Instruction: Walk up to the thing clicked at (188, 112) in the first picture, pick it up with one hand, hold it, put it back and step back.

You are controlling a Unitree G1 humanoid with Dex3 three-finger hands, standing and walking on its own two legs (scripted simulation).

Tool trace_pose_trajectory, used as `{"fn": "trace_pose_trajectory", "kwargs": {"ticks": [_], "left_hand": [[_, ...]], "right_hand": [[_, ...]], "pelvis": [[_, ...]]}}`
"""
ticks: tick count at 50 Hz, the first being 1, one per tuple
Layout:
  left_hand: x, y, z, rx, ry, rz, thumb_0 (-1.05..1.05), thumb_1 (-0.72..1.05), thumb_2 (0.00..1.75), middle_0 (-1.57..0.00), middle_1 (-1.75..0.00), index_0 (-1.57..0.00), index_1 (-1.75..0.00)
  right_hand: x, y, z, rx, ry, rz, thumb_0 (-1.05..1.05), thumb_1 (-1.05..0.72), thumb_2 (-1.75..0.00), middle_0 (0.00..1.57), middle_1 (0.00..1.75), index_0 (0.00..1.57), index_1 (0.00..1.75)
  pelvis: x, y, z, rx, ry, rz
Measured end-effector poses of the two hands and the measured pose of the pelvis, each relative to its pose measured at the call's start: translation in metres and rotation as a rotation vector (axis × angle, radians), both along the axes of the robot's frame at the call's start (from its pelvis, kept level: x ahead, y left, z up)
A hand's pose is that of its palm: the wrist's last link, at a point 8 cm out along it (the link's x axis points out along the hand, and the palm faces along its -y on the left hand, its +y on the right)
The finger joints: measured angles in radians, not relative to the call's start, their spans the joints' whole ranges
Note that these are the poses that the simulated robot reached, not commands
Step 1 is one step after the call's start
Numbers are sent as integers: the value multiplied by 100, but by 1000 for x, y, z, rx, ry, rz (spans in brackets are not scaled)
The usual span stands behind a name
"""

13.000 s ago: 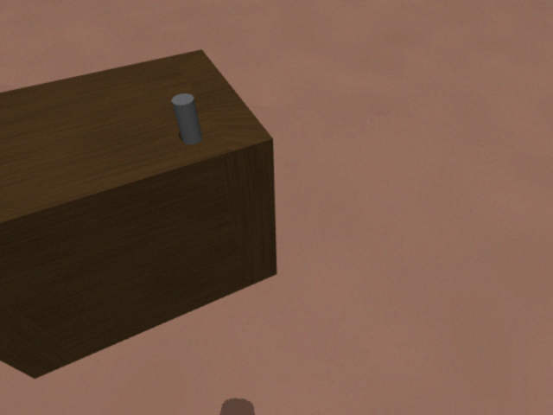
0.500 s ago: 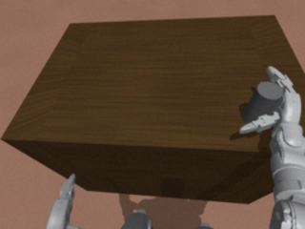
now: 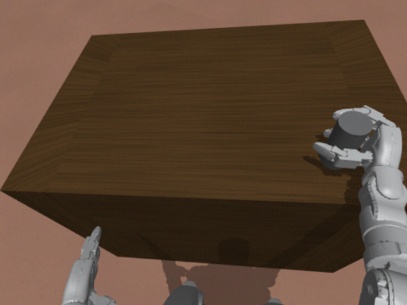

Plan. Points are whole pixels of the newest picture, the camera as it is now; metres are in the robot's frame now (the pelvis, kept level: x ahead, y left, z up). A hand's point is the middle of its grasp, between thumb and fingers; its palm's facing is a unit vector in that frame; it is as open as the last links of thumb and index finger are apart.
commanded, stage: settle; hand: right
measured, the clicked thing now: (343, 142) +0.44 -0.20 +0.05
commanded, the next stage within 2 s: lift in 1.02 s
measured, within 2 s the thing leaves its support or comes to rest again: leaves its support in 0.34 s
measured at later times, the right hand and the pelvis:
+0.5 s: hand (355, 127) +0.44 -0.21 +0.09, palm faces +0.18 +0.98 +0.00, open 8.0 cm; pelvis +0.00 +0.00 +0.01, yaw +0 degrees
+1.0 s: hand (352, 115) +0.45 -0.19 +0.12, palm faces +0.17 +0.99 -0.01, open 8.0 cm; pelvis +0.01 +0.01 +0.03, yaw +0 degrees
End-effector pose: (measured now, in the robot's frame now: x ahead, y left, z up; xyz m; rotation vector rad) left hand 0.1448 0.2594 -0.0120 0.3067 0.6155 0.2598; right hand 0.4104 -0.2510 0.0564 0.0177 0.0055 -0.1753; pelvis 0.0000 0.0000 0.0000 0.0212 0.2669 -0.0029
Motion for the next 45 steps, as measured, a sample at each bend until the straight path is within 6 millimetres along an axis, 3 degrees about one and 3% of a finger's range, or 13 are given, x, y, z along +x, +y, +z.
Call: {"fn": "trace_pose_trajectory", "kwargs": {"ticks": [8,13,22,29,36,45], "left_hand": [[-12,6,-2,1,27,22,-1,-52,5,-6,-5,-6,-5],[-5,8,0,11,12,22,-1,-53,6,-7,-5,-6,-6],[-4,-2,-5,-35,29,11,-1,-54,6,-7,-5,-7,-6],[-5,6,-2,-38,27,33,-1,-53,6,-7,-6,-7,-6],[0,16,7,-18,0,41,-1,-53,6,-7,-5,-6,-6],[1,9,1,-53,23,29,-1,-53,6,-6,-5,-6,-6]], "right_hand": [[2,-4,1,3,30,9,0,12,-87,91,94,93,94],[3,-3,4,-10,25,13,0,17,-99,88,105,90,105],[-1,-2,24,-10,15,5,0,17,-102,85,111,87,111],[4,-2,44,-31,10,6,0,17,-102,85,111,87,111],[3,5,48,-4,30,14,0,17,-103,85,111,86,112],[6,9,56,-14,28,12,0,16,-103,84,113,85,113]], "pelvis": [[3,-1,2,2,0,-3],[1,-1,2,1,-9,1],[3,-1,9,2,-29,-2],[4,0,16,-4,-50,-1],[6,4,21,-9,-70,0],[8,8,26,-10,-80,-2]]}}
